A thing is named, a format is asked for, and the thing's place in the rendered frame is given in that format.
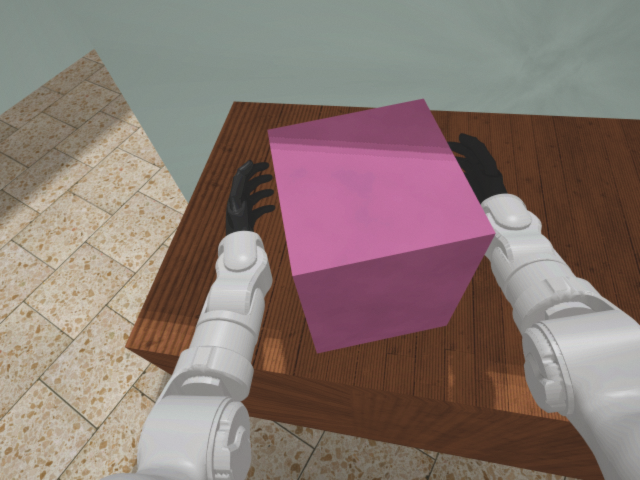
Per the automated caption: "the right robot forearm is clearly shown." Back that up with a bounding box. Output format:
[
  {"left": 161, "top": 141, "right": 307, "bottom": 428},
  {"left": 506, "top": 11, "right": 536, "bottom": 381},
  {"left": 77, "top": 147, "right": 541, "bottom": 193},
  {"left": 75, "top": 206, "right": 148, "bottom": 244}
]
[{"left": 481, "top": 194, "right": 640, "bottom": 336}]

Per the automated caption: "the left robot upper arm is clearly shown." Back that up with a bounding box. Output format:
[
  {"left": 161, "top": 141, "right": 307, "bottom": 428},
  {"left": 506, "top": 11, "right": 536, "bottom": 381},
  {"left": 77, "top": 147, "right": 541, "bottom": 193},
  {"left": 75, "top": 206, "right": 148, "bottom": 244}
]
[{"left": 100, "top": 395, "right": 251, "bottom": 480}]

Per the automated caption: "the left robot hand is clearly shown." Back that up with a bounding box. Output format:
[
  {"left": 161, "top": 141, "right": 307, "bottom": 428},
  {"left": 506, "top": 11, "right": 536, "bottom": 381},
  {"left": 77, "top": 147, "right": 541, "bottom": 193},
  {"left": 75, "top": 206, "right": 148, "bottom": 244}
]
[{"left": 226, "top": 160, "right": 275, "bottom": 236}]

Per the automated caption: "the right robot upper arm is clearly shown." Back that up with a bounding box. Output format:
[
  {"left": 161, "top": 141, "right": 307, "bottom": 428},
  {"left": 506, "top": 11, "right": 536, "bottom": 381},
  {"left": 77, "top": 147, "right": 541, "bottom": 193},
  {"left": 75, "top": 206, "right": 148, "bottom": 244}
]
[{"left": 522, "top": 310, "right": 640, "bottom": 480}]

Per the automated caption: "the pedestal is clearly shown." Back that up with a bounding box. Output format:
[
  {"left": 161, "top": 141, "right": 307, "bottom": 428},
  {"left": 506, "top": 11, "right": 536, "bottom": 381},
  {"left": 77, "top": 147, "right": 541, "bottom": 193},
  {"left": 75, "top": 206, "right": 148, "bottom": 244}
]
[{"left": 125, "top": 101, "right": 640, "bottom": 480}]

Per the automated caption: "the left robot forearm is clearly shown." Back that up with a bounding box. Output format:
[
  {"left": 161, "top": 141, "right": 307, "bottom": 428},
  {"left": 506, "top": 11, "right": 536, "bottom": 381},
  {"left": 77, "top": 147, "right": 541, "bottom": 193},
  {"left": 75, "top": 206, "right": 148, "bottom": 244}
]
[{"left": 137, "top": 231, "right": 272, "bottom": 467}]

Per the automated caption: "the carton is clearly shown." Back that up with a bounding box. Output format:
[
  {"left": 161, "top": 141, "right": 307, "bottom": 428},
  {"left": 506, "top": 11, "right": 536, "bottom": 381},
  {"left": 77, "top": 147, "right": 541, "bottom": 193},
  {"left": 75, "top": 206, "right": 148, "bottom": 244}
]
[{"left": 267, "top": 99, "right": 496, "bottom": 353}]

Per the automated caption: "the right robot hand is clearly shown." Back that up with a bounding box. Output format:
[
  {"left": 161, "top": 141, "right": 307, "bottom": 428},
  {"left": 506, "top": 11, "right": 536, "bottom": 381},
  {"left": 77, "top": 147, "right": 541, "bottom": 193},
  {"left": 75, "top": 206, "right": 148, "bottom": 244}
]
[{"left": 447, "top": 133, "right": 508, "bottom": 205}]

